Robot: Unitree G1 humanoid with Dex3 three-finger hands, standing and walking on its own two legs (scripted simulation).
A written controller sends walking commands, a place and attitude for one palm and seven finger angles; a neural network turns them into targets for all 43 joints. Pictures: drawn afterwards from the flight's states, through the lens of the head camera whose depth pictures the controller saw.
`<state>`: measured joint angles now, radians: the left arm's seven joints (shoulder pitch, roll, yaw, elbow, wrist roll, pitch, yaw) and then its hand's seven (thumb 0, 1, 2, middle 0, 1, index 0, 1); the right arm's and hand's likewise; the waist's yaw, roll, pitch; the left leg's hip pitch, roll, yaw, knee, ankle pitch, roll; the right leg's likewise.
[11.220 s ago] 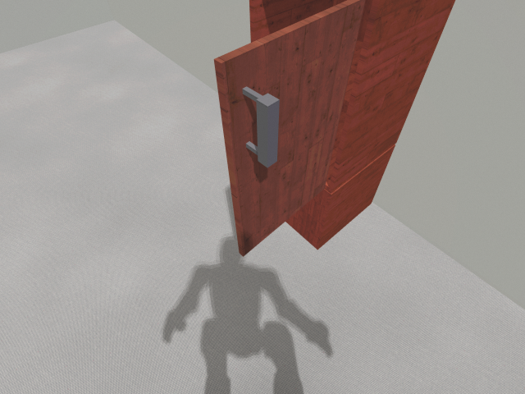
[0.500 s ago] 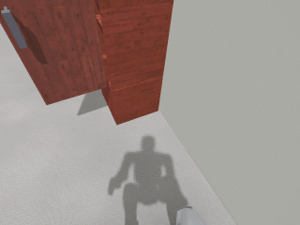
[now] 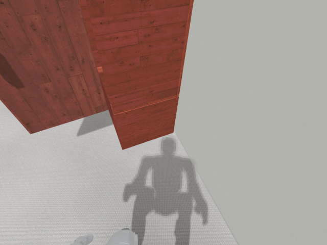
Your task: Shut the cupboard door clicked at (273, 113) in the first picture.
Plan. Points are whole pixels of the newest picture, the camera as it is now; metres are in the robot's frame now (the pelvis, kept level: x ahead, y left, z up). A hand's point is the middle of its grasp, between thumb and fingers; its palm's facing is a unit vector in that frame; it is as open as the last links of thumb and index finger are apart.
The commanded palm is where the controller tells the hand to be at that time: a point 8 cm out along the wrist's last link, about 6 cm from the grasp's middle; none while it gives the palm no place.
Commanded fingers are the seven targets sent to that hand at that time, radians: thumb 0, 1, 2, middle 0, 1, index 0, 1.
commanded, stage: turn to face it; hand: left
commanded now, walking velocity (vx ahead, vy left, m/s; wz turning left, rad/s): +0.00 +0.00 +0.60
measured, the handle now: out of the picture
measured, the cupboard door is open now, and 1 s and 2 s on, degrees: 93 93 93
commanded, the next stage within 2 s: take the last steps up to it in 0.76 s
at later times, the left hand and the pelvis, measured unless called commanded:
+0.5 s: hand out of the picture +0.11 +0.27 -0.17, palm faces +0.25 -0.94 -0.24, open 7.4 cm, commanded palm none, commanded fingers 0.00 0.90 0.90 -0.20 -0.30 -0.20 -0.30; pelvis +0.08 +0.04 +0.00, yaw +13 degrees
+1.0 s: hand out of the picture +0.08 +0.19 -0.16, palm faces +0.44 -0.87 -0.23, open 7.3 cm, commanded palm none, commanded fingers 0.00 0.90 0.90 -0.20 -0.30 -0.20 -0.30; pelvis +0.12 -0.01 +0.00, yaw +24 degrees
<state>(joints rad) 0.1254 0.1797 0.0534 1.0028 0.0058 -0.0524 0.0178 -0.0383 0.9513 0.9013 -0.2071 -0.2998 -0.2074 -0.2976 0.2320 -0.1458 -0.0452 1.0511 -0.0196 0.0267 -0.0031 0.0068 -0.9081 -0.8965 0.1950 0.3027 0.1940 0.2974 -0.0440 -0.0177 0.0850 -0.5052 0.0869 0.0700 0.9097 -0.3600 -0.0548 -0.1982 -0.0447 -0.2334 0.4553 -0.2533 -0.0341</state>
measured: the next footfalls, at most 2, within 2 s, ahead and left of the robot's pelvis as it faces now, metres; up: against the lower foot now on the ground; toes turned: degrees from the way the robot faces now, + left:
left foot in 0.14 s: +0.14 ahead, +0.12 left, +0.00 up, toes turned +11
right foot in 0.70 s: +0.17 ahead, -0.12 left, +0.00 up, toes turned +16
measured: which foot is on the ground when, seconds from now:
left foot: up 0.00-0.12, down 0.14-0.68, up 0.70-1.00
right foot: down 0.00-0.14, up 0.16-0.68, down 0.70-1.00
